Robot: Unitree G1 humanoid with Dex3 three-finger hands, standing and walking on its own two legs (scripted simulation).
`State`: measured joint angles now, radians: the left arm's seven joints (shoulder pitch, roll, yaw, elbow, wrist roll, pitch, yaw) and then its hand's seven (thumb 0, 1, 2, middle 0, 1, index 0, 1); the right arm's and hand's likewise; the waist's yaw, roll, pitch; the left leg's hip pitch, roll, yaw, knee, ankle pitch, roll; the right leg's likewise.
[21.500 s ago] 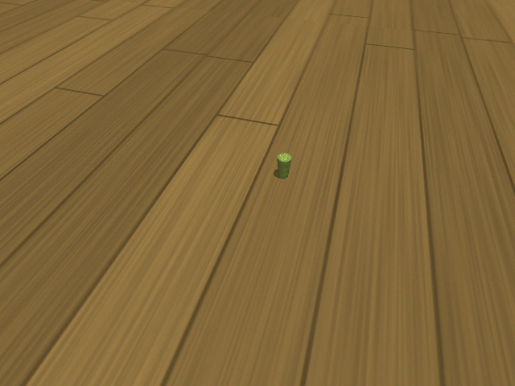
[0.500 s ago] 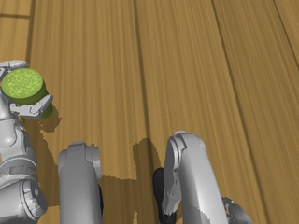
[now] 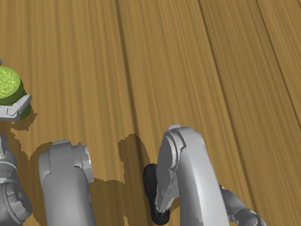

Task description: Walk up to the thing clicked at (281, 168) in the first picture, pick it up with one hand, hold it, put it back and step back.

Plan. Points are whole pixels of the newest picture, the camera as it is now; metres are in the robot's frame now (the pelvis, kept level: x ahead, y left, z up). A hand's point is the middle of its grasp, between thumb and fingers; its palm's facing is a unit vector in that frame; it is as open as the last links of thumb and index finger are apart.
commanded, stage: crouch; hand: left
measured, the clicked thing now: (9, 98) +0.44 +0.29 -0.11
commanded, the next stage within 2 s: lower in 0.02 s
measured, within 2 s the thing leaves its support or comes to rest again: neither
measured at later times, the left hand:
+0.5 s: hand (16, 96) +0.45 +0.29 -0.14, palm faces +0.38 -0.93 +0.00, open 10.7 cm
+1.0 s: hand (20, 99) +0.46 +0.29 -0.17, palm faces +0.39 -0.92 -0.01, open 10.7 cm
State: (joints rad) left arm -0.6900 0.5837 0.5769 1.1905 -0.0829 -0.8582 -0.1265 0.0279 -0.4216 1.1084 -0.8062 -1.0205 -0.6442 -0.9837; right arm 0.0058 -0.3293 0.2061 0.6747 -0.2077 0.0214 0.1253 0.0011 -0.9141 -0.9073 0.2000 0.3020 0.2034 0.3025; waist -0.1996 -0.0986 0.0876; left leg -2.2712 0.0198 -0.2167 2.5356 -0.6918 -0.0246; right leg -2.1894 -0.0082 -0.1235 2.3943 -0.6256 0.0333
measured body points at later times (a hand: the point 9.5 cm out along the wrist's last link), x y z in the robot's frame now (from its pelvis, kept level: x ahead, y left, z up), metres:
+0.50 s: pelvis -0.01 +0.01 -0.01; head +0.23 +0.13 +0.34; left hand +0.43 +0.33 -0.14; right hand +0.12 -0.27 -0.08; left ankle +0.08 +0.13 -0.27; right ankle +0.12 -0.12 -0.27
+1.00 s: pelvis -0.01 +0.01 -0.02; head +0.24 +0.16 +0.32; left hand +0.43 +0.33 -0.17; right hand +0.12 -0.26 -0.06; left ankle +0.08 +0.13 -0.27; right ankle +0.12 -0.12 -0.27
